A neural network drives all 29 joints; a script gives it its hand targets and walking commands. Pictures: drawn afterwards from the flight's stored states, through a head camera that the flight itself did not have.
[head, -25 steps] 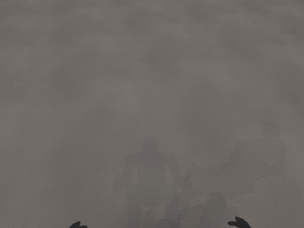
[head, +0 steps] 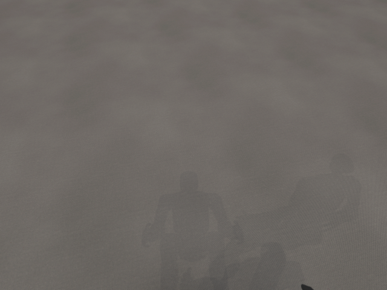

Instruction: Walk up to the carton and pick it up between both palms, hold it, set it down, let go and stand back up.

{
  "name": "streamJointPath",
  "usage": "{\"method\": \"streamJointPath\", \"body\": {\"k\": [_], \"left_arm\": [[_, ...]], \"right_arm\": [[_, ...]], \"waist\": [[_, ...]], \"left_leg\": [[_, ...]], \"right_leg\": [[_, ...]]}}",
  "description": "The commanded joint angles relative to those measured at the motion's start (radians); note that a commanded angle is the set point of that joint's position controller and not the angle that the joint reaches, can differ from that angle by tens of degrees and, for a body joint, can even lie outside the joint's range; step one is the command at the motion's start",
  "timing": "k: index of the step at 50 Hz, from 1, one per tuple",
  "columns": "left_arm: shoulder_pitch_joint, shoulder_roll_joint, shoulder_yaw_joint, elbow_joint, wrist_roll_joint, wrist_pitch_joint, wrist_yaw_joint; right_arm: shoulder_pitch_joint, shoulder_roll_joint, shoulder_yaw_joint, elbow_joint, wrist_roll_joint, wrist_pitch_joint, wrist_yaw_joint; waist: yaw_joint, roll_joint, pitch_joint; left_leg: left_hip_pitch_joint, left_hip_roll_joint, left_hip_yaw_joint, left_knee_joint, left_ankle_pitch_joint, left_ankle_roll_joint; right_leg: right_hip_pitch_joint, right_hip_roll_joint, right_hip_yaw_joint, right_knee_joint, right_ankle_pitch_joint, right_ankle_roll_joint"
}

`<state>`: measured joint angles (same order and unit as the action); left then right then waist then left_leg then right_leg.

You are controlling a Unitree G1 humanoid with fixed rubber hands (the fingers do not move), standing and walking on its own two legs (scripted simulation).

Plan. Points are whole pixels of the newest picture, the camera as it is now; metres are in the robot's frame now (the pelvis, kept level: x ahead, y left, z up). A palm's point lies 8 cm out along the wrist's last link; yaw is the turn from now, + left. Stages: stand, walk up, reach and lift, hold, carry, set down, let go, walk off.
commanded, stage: stand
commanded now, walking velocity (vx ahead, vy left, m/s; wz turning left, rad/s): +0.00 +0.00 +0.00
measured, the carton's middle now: out of the picture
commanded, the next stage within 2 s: none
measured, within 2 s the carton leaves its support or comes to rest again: neither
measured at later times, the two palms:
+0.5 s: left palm out of the picture +0.06 +0.24 -0.11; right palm out of the picture +0.06 -0.25 -0.11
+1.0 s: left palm out of the picture +0.04 +0.24 -0.12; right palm out of the picture +0.03 -0.25 -0.12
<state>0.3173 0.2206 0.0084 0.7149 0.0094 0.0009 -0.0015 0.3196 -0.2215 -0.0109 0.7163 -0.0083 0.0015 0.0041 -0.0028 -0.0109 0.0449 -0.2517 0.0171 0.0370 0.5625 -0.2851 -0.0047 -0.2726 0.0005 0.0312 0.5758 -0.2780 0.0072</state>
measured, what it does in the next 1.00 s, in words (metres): stands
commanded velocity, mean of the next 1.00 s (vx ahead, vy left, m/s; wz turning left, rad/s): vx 0.00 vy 0.00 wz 0.00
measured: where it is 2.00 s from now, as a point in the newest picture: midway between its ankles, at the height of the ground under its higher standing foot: outside the picture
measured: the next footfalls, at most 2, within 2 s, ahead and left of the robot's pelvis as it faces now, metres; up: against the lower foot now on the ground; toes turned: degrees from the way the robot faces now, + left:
none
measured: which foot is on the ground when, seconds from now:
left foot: down 0.00-1.00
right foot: down 0.00-1.00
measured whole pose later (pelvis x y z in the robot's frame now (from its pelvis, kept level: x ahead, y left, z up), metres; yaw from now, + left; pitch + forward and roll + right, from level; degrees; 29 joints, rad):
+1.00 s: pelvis +0.00 +0.00 +0.01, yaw +0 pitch -2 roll +0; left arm 0.34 0.23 0.00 0.84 0.01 0.00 0.01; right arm 0.35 -0.23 0.00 0.84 0.00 0.00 -0.01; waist 0.00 -0.01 0.03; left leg -0.21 0.02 0.04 0.50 -0.26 -0.01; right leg -0.24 0.01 0.03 0.51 -0.25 0.00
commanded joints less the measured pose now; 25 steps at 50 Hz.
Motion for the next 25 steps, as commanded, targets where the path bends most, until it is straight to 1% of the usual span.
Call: {"method": "streamJointPath", "body": {"k": [1, 9, 10, 12, 14, 15, 16, 25], "left_arm": [[0.008, 0.136, 0.04, -0.084, -0.002, -0.028, 0.009], [0.021, 0.14, 0.038, -0.063, -0.003, -0.029, 0.01], [0.022, 0.139, 0.037, -0.06, -0.002, -0.029, 0.011], [0.021, 0.141, 0.036, -0.055, -0.003, -0.029, 0.012], [0.025, 0.14, 0.037, -0.051, -0.003, -0.028, 0.013], [0.026, 0.142, 0.037, -0.048, -0.003, -0.028, 0.013], [0.026, 0.14, 0.036, -0.046, -0.003, -0.028, 0.013], [0.029, 0.145, 0.034, -0.019, -0.004, -0.028, 0.016]], "right_arm": [[0.009, -0.141, -0.042, -0.077, 0.0, -0.028, -0.009], [0.02, -0.144, -0.039, -0.055, 0.002, -0.028, -0.011], [0.023, -0.147, -0.038, -0.052, 0.002, -0.028, -0.012], [0.024, -0.145, -0.036, -0.048, 0.003, -0.028, -0.012], [0.025, -0.148, -0.036, -0.043, 0.003, -0.028, -0.013], [0.025, -0.145, -0.037, -0.04, 0.003, -0.027, -0.014], [0.027, -0.148, -0.037, -0.036, 0.003, -0.027, -0.015], [0.042, -0.147, -0.032, -0.005, 0.004, -0.027, -0.017]], "waist": [[0.0, 0.012, -0.038], [0.001, -0.006, -0.027], [0.002, 0.006, -0.025], [-0.003, 0.004, -0.032], [0.001, 0.004, -0.034], [0.001, -0.007, -0.024], [0.002, 0.001, -0.027], [-0.001, -0.002, -0.019]], "left_leg": [[0.005, 0.082, -0.097, -0.119, 0.052, 0.036], [0.015, 0.081, -0.093, -0.124, 0.062, 0.031], [0.018, 0.081, -0.093, -0.124, 0.07, 0.031], [0.019, 0.081, -0.094, -0.125, 0.076, 0.031], [0.019, 0.081, -0.093, -0.128, 0.072, 0.031], [0.021, 0.08, -0.093, -0.128, 0.07, 0.031], [0.023, 0.081, -0.094, -0.127, 0.077, 0.03], [0.023, 0.079, -0.088, -0.138, 0.072, 0.027]], "right_leg": [[-0.005, -0.079, 0.078, -0.113, 0.091, -0.038], [-0.014, -0.082, 0.081, -0.127, 0.089, -0.037], [-0.01, -0.082, 0.084, -0.128, 0.097, -0.038], [-0.002, -0.083, 0.083, -0.126, 0.105, -0.038], [-0.003, -0.08, 0.078, -0.13, 0.099, -0.035], [-0.008, -0.082, 0.081, -0.135, 0.092, -0.036], [-0.006, -0.082, 0.083, -0.136, 0.099, -0.037], [-0.004, -0.082, 0.085, -0.15, 0.097, -0.036]]}}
